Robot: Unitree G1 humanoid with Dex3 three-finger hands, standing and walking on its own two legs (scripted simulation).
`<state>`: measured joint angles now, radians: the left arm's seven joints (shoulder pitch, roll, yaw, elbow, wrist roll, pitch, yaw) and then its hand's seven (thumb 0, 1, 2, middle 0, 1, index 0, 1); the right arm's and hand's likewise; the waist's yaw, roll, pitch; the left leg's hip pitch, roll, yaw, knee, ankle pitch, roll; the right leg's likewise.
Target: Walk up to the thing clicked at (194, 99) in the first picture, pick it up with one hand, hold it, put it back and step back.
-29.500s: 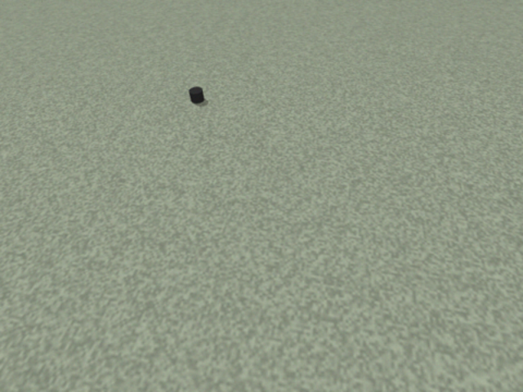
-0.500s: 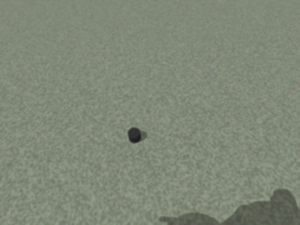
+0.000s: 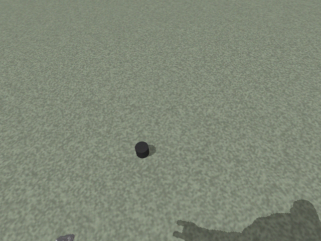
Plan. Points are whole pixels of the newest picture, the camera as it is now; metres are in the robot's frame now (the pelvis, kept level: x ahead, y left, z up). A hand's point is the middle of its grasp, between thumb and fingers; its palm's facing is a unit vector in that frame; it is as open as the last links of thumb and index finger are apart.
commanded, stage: walk up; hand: left
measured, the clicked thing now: (142, 149) +0.79 +0.22 -0.73
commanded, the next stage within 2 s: stand in 0.34 s
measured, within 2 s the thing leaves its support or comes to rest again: neither
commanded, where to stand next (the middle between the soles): +0.39 +0.01 m, yaw -4 degrees
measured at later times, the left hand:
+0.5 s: hand out of the picture +0.07 +0.27 -0.14, palm faces +0.00 -0.94 -0.34, open 7.4 cm
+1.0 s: hand out of the picture +0.05 +0.25 -0.14, palm faces -0.03 -0.94 -0.35, open 7.4 cm
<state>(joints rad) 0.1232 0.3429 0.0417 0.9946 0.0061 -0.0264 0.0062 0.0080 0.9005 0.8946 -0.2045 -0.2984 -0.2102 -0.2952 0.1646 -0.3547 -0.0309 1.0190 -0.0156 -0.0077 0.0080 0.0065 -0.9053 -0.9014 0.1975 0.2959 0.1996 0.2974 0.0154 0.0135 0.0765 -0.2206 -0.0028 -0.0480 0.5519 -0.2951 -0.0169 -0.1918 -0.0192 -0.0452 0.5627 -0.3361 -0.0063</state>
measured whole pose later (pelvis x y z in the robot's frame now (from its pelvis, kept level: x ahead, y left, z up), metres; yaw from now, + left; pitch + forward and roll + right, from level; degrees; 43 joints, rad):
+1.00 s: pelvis -0.02 +0.00 +0.02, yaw -1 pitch -2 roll +0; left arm 0.11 0.35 0.00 1.15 0.01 -0.02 -0.01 0.01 0.90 0.89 -0.20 -0.30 -0.21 -0.29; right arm 0.12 -0.35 0.00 1.15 -0.02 -0.01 0.02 0.01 -0.90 -0.90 0.20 0.30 0.20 0.30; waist 0.00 0.01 0.05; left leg -0.14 0.02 -0.04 0.33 -0.15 -0.02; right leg -0.11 0.00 -0.04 0.33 -0.17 -0.01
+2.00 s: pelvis +0.16 +0.04 +0.00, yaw -3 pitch -4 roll +2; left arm 0.27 0.43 0.07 0.93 0.02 -0.01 -0.08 0.01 0.90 0.90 -0.20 -0.30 -0.21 -0.29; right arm 0.35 -0.38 -0.06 0.90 -0.02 -0.07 0.05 0.01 -0.90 -0.90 0.20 0.30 0.20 0.30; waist -0.03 -0.03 0.09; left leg -0.09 0.04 0.11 0.47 -0.32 0.00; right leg -0.46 -0.08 0.01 0.72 -0.25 -0.01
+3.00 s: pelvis +0.32 +0.00 -0.01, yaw -3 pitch -3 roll +0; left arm 0.16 0.41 0.02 1.00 0.01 -0.02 0.01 0.01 0.90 0.89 -0.20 -0.30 -0.21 -0.30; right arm 0.09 -0.39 -0.03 0.99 -0.01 0.03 0.04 0.01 -0.90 -0.90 0.20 0.30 0.20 0.30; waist 0.01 0.04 0.10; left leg -0.37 0.03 0.01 0.61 -0.19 -0.01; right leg -0.23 -0.04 -0.01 0.65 -0.38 0.02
